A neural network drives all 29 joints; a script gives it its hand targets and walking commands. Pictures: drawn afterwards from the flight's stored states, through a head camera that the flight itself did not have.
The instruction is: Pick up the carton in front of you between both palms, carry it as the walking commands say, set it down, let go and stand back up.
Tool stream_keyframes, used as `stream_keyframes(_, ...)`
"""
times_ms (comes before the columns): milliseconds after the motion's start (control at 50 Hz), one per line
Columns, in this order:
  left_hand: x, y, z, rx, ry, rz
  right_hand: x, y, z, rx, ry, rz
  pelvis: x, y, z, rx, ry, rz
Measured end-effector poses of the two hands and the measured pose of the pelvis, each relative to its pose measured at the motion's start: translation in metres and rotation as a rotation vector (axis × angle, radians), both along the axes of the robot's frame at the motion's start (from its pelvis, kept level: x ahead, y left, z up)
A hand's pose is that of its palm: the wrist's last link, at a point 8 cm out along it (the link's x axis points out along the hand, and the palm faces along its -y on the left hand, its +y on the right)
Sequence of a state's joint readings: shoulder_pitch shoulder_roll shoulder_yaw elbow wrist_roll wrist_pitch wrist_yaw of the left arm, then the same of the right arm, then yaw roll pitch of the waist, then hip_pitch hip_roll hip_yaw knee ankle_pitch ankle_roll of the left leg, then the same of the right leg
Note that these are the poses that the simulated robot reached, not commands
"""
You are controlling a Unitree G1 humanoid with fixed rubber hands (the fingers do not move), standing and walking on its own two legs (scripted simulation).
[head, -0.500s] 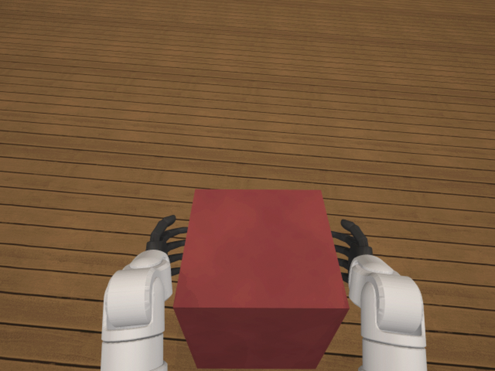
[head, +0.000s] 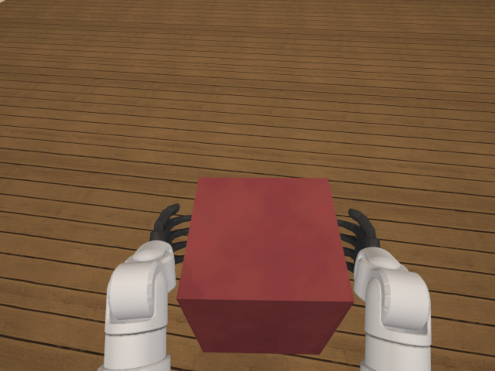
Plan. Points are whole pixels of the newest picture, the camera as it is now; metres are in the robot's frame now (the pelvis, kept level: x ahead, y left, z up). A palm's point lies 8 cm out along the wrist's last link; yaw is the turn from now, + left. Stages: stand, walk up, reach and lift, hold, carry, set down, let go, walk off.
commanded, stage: carry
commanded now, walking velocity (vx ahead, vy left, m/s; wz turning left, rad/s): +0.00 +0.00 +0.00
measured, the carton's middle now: (262, 270) +0.29 +0.00 -0.01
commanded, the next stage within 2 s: hold in 1.70 s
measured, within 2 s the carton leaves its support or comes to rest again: neither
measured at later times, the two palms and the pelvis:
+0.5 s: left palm (166, 225) +0.35 +0.16 +0.04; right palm (338, 227) +0.35 -0.13 +0.03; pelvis +0.07 +0.02 -0.01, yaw +0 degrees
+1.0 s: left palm (163, 231) +0.33 +0.17 +0.04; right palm (339, 234) +0.33 -0.13 +0.04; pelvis +0.04 +0.02 -0.01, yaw +0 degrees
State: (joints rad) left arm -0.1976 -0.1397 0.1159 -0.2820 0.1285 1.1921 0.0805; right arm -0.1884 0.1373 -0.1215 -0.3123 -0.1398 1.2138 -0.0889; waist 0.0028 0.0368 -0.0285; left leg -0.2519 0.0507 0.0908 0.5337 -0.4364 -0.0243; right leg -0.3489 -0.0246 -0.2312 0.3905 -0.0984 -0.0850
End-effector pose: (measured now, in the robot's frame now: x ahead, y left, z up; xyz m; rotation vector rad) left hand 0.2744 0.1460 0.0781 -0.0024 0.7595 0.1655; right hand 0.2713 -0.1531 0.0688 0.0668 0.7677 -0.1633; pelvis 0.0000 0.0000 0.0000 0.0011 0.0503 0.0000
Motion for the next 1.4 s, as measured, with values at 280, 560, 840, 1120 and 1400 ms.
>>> stream_keyframes(280,0.065,0.011,-0.015,0.002,-0.045,-0.026,0.066,0.011,-0.006,-0.064,-0.045,0.03,0.069,0.009,-0.006,-0.007,0.01,-0.008)
stream_keyframes(560,0.077,0.019,-0.046,0.045,-0.059,-0.053,0.078,0.02,-0.038,-0.104,-0.06,0.067,0.068,0.017,-0.009,-0.005,0.001,-0.007)
stream_keyframes(840,0.074,0.02,-0.039,0.041,-0.125,-0.051,0.074,0.02,-0.032,-0.098,-0.125,0.053,0.05,0.019,-0.006,-0.002,-0.011,-0.008)
stream_keyframes(1120,0.054,0.021,-0.04,0.043,-0.097,-0.052,0.054,0.022,-0.032,-0.099,-0.098,0.057,0.036,0.02,-0.005,0.0,-0.019,-0.009)
stream_keyframes(1400,0.045,0.021,-0.039,0.045,-0.098,-0.054,0.045,0.022,-0.031,-0.098,-0.098,0.055,0.027,0.021,-0.004,0.002,-0.019,-0.009)
